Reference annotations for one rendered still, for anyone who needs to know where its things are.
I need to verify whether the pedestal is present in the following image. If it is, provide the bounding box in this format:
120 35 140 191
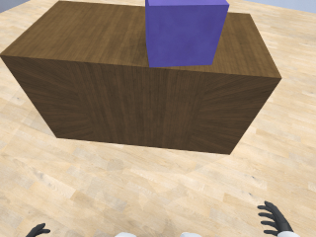
0 0 282 155

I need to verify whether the carton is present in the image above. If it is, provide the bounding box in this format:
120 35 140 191
145 0 230 68

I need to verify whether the right robot hand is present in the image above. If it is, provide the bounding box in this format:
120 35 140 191
257 200 293 237

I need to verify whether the left robot hand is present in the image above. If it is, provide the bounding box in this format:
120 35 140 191
26 223 50 237

